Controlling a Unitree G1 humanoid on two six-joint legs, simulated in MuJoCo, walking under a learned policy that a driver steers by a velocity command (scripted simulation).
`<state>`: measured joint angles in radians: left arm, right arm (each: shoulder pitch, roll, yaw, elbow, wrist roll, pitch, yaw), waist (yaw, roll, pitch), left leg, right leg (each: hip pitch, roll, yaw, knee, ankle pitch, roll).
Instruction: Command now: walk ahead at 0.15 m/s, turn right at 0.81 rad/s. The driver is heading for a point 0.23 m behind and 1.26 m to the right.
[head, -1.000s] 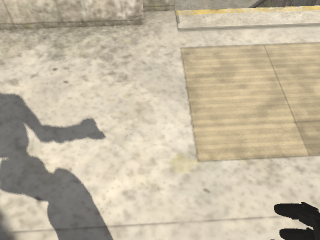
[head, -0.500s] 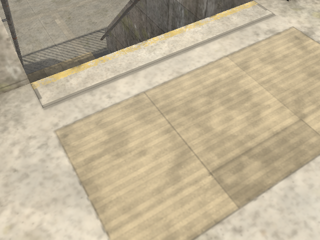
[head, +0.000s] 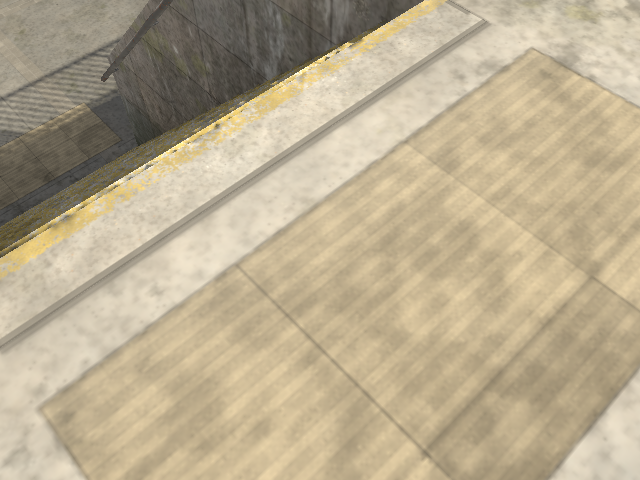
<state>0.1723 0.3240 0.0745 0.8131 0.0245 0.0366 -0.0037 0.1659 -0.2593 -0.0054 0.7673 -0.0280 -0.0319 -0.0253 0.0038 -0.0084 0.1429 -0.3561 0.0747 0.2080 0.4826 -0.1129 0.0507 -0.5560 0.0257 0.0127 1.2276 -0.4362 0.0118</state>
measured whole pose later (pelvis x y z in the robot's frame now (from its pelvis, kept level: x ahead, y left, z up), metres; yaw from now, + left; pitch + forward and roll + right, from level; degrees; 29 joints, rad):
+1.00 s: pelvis +0.55 -0.32 -0.01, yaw -54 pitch +2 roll +3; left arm -0.07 0.33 0.03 0.59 0.03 0.00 -0.11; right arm 0.51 -0.31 -0.07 0.90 -0.03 -0.09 0.00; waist -0.08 -0.02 0.03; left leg 0.17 0.02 0.31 0.22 -0.39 -0.08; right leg -0.82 -0.07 -0.07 0.95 -0.04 -0.14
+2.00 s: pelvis +0.81 -1.12 -0.03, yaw -111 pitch -1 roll +1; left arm 0.10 0.31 0.06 0.63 0.02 0.03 -0.03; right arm 0.29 -0.28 -0.04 0.73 -0.03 0.00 0.00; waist -0.04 0.00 0.12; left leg -0.27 0.08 0.08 1.29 -0.57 -0.06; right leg -0.52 0.17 -0.03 0.71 -0.22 -0.19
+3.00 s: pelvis +0.41 -1.63 +0.00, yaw -151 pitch +1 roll -1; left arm 0.32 0.29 0.03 0.83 0.03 -0.06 0.00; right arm 0.34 -0.26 -0.01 0.78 -0.03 -0.05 0.03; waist -0.04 0.01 0.02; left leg -0.51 0.12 -0.02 1.23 -0.33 0.03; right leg -0.18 0.14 -0.04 0.45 -0.29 -0.13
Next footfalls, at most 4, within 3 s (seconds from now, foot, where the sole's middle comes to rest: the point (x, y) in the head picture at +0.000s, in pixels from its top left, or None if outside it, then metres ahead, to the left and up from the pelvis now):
0.26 right None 0.10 -0.12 -0.77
0.66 left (396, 395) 0.57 -0.13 -0.77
1.12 right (606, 346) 0.68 -0.60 -0.77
1.54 left None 0.96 -0.97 -0.77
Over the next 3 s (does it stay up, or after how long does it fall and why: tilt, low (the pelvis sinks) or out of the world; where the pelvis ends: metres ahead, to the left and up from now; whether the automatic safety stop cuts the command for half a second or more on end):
stays up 0.41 -1.63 0.00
